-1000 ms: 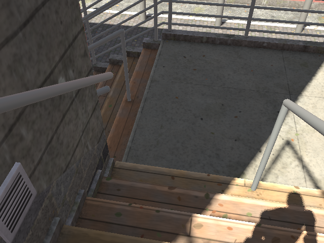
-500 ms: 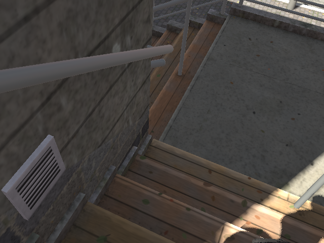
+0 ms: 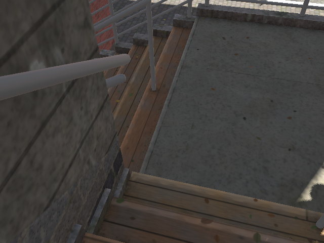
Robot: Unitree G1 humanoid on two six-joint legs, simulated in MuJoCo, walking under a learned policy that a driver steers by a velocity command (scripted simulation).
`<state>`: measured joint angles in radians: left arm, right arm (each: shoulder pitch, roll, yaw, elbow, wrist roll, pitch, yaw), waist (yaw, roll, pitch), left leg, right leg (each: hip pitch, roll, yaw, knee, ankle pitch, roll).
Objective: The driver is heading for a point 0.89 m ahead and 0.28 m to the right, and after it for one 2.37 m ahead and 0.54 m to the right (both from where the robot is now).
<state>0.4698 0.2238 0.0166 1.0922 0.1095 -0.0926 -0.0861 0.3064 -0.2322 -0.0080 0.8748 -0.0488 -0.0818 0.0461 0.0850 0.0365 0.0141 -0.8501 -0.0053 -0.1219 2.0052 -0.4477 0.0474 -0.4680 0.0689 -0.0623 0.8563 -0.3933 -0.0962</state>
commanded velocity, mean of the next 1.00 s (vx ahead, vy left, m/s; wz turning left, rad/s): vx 0.50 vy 0.00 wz -0.50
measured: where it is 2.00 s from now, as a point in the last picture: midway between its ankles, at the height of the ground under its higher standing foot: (232, 204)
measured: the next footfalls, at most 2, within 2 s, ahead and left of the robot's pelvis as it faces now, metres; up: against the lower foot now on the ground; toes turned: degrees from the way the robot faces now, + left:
left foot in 0.18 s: +0.15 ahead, +0.15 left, +0.00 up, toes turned -7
right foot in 0.54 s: +0.34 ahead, -0.11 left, -0.17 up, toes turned -19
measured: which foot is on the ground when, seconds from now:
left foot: up 0.00-0.16, down 0.18-0.54, up 0.56-0.96, down 0.98-1.00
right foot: down 0.00-0.20, up 0.22-0.52, down 0.54-1.00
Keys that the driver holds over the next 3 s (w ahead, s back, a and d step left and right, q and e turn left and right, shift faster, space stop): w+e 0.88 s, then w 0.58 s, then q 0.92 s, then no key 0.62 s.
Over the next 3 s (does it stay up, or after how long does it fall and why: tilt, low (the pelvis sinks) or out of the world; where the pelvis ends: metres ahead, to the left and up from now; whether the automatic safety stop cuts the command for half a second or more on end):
stays up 1.21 -0.26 -0.66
